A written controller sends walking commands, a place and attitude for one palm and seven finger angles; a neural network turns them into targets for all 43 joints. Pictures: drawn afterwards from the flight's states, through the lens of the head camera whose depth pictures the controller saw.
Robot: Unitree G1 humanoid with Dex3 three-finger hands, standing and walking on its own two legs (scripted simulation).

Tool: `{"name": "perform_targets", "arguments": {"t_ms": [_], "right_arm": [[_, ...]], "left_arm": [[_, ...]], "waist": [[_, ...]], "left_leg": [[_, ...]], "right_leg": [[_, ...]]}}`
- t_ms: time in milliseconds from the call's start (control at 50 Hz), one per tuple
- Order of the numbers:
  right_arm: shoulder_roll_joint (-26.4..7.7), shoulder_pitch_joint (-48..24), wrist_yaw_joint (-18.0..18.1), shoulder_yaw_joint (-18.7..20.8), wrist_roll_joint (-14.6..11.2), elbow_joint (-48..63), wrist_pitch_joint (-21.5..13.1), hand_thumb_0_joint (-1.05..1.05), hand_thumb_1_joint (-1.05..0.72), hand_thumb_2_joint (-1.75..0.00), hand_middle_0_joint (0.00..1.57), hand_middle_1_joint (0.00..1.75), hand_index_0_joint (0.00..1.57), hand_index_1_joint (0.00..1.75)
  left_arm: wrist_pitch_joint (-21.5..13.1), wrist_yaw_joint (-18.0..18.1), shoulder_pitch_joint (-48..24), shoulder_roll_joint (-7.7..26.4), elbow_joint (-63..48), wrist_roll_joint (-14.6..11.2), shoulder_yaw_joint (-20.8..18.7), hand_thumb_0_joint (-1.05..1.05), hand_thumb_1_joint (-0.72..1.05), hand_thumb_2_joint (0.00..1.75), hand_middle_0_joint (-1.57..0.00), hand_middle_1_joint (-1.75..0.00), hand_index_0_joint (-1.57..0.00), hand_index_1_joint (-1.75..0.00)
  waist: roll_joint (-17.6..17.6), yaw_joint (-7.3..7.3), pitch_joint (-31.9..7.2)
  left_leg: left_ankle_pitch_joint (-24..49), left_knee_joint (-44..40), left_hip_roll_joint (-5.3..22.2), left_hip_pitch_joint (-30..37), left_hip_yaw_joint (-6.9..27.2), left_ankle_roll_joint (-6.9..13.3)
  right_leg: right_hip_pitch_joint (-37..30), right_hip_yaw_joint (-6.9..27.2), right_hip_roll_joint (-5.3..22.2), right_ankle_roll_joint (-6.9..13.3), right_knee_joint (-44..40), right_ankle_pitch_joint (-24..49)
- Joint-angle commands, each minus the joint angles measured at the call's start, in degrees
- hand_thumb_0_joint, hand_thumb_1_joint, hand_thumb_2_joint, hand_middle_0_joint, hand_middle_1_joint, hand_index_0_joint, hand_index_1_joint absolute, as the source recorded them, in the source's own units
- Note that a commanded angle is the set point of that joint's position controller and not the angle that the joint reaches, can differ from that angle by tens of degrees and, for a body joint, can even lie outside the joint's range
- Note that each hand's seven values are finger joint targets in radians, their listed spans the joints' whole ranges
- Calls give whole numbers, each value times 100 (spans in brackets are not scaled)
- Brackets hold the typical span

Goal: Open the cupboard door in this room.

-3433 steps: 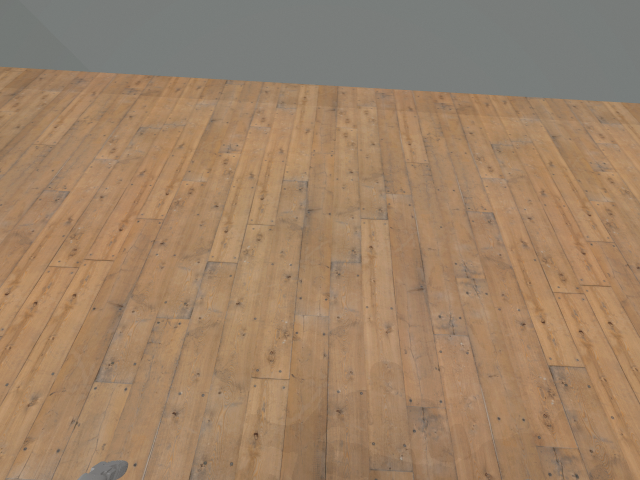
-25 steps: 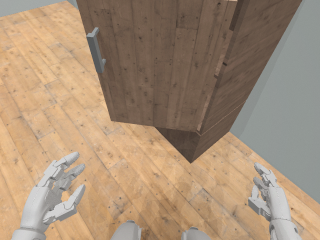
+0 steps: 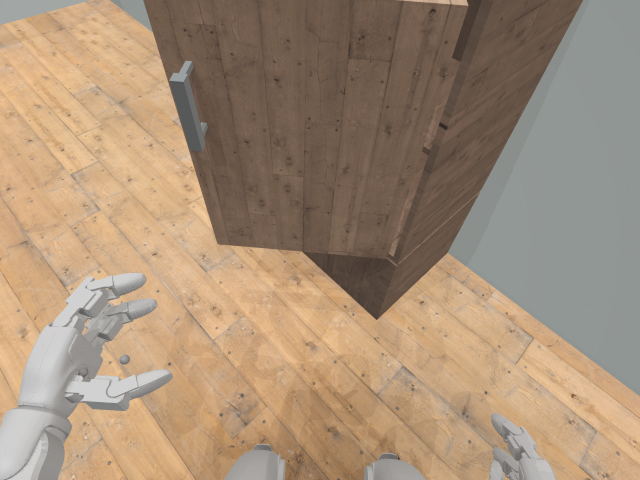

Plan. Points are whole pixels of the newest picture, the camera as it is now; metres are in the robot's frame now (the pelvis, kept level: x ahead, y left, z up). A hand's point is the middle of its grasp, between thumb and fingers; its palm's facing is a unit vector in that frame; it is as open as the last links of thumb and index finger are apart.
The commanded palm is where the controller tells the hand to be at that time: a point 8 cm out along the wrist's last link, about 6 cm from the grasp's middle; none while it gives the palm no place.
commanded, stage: raise the hand with hooked fingers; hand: left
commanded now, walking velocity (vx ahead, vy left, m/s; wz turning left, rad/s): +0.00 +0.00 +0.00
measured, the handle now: (192, 107) +0.64 +0.24 +0.09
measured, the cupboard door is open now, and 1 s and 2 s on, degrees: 42 42 42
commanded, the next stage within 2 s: move the hooked fingers beside the handle in 1.18 s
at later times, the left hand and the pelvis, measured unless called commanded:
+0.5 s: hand (81, 308) +0.28 +0.27 +0.09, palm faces -0.01 -1.00 -0.04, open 13.9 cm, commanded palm +0.26 +0.32 +0.09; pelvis +0.01 +0.01 +0.02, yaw +1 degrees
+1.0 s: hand (93, 282) +0.30 +0.26 +0.10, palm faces -0.03 -1.00 -0.02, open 14.0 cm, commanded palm +0.28 +0.31 +0.10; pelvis +0.01 +0.00 +0.03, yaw +0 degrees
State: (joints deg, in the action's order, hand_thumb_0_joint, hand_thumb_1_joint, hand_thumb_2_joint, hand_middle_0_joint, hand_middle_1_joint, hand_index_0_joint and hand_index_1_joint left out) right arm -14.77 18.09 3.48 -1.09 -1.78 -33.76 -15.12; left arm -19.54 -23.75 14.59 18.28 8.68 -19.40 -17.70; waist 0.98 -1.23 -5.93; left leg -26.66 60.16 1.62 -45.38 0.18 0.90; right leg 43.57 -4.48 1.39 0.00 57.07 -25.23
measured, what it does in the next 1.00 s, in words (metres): stands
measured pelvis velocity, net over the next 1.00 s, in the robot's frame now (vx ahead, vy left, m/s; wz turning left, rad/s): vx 0.01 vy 0.00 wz -0.01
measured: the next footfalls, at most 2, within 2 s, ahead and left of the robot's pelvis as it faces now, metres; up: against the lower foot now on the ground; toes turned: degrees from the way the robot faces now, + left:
none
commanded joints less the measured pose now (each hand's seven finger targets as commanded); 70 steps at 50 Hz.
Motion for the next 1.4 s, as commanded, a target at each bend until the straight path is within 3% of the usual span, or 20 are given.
{"name": "perform_targets", "arguments": {"t_ms": [0,100,220,260,300,380,660,720,920,980,1040,1100,1120,1260,1280,1340,1380], "right_arm": [[-852,-464,108,350,-54,1005,-385,0,-90,-90,20,30,20,30],[-875,-420,118,329,-59,1009,-355,0,-90,-90,20,30,20,30],[-917,-389,122,280,-63,1055,-246,0,-90,-90,20,30,20,30],[-913,-385,127,265,-67,1075,-201,0,-90,-90,20,30,20,30],[-908,-416,142,259,-79,1078,-181,0,-90,-90,20,30,20,30],[-925,-397,170,227,-71,1052,-123,0,-90,-90,20,30,20,30],[-976,-301,235,203,-88,966,5,0,-90,-90,20,30,20,30],[-975,-297,205,208,-96,1004,12,0,-90,-90,20,30,20,30],[-975,-261,174,239,-69,1067,81,0,-90,-90,20,30,20,30],[-943,-273,190,235,-91,1046,88,0,-90,-90,20,30,20,30],[-955,-272,206,221,-88,1020,98,0,-90,-90,20,30,20,30],[-948,-322,222,205,-104,1030,106,0,-90,-90,20,30,20,30],[-954,-307,228,198,-97,1026,113,0,-90,-90,20,30,20,30],[-932,-320,236,207,-107,1042,103,0,-90,-90,20,30,20,30],[-935,-337,243,196,-104,1021,95,0,-90,-90,20,30,20,30],[-987,-249,297,178,-89,877,151,0,-90,-90,20,30,20,30],[-976,-225,320,176,-102,846,149,0,-90,-90,20,30,20,30]], "left_arm": [[-383,8,-594,1107,-1165,-116,-584,0,-20,43,-28,-100,-28,-100],[-274,25,-901,1203,-1274,-115,-625,0,-31,38,-29,-108,-29,-108],[-5,-114,-1230,1347,-956,-144,-717,0,-45,32,-30,-117,-30,-117],[73,-173,-1380,1399,-880,-127,-749,0,-50,30,-30,-120,-30,-120],[121,-222,-1570,1457,-882,-146,-789,0,-50,30,-30,-120,-30,-120],[235,-379,-1951,1609,-607,-185,-904,0,-50,30,-30,-120,-30,-120],[350,-762,-2969,2244,181,-297,-1325,0,-50,30,-30,-120,-30,-120],[379,-856,-2696,2009,488,-352,-1179,0,-50,30,-30,-120,-30,-120],[131,-700,-2891,2241,249,-313,-1360,0,-50,30,-30,-120,-30,-120],[85,-699,-2882,2186,259,-274,-1314,0,-50,30,-30,-120,-30,-120],[116,-735,-2874,2182,427,-297,-1305,0,-50,30,-30,-120,-30,-120],[188,-780,-2889,2107,562,-302,-1241,0,-50,30,-30,-120,-30,-120],[199,-806,-2948,2104,583,-344,-1220,0,-50,30,-30,-120,-30,-120],[152,-814,-2963,2118,514,-294,-1209,0,-50,30,-30,-120,-30,-120],[128,-790,-3211,2105,433,-283,-1155,0,-50,30,-30,-120,-30,-120],[133,-750,-3913,2481,888,-215,-1377,0,-50,30,-30,-120,-30,-120],[96,-779,-4234,2317,1086,-131,-1147,0,-50,30,-30,-120,-30,-120]], "waist": [[275,118,-1076],[605,131,-1131],[589,105,-945],[512,96,-1049],[645,98,-1084],[473,74,-1115],[500,110,-1297],[344,150,-1115],[385,140,-1151],[633,122,-1210],[316,90,-1098],[455,97,-961],[231,62,-940],[314,83,-1132],[470,48,-1121],[251,-68,-981],[459,-91,-1043]], "left_leg": [[797,-1255,-145,945,254,31],[1156,-1388,-116,1329,320,-25],[1352,-1458,-106,1451,328,-55],[1471,-1498,-97,1543,332,-63],[1510,-1512,-102,1626,315,-73],[1580,-1542,-107,1683,308,-64],[1813,-1721,-135,1917,213,-29],[1748,-1735,-155,1767,177,-15],[1592,-1761,-166,1753,121,13],[1522,-1781,-174,1816,80,12],[1481,-1766,-169,1688,83,25],[1260,-1778,-186,1599,58,22],[1293,-1731,-182,1569,58,43],[1343,-1699,-180,1604,45,41],[1346,-1699,-183,1641,60,36],[1151,-1620,-171,1418,63,32],[1132,-1647,-173,1514,86,26]], "right_leg": [[-695,54,-225,124,-923,224],[-773,-29,-248,154,-905,598],[-878,-43,-306,173,-1011,837],[-947,-59,-300,160,-1044,942],[-977,-45,-297,160,-1087,988],[-1077,-36,-315,163,-1162,1107],[-1484,72,-298,181,-1442,1402],[-1562,103,-297,199,-1493,1392],[-1598,179,-308,182,-1519,1272],[-1579,211,-285,161,-1550,1244],[-1639,231,-292,148,-1581,1261],[-1542,270,-261,138,-1649,1042],[-1607,318,-275,145,-1673,1062],[-1635,332,-264,124,-1623,1123],[-1559,310,-263,126,-1599,1139],[-1458,389,-267,111,-1618,922],[-1331,332,-253,127,-1559,900]]}}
